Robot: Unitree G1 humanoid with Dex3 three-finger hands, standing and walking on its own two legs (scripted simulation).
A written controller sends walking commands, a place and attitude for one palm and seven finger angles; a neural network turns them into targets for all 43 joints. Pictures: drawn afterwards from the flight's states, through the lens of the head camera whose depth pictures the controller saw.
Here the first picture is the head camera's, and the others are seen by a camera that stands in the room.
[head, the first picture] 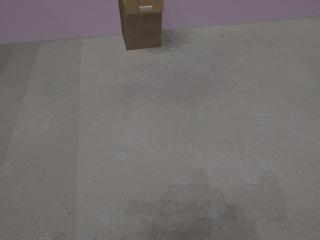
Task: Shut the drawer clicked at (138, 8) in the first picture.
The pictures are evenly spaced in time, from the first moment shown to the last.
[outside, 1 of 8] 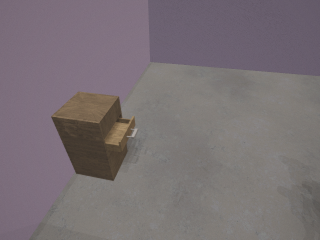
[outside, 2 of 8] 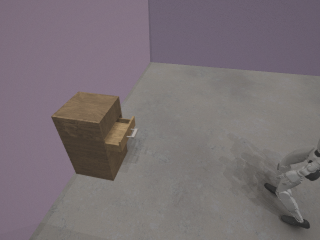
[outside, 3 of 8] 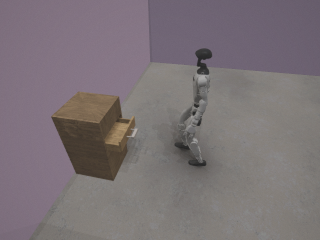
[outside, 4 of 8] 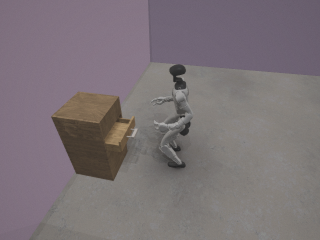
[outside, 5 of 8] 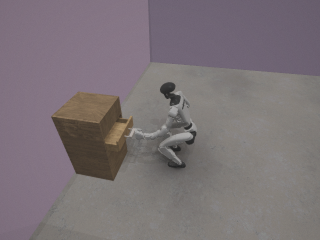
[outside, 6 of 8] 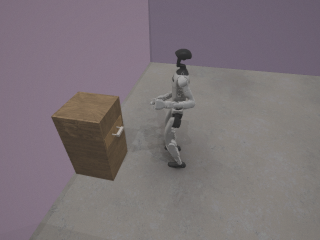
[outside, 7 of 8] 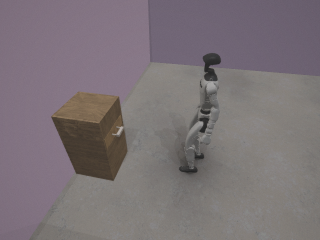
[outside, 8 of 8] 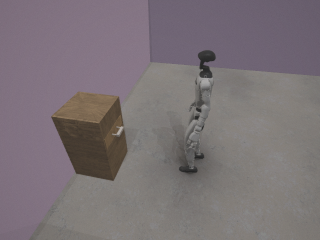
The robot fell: no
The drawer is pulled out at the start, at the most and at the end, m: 0.15 0.15 0.00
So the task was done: yes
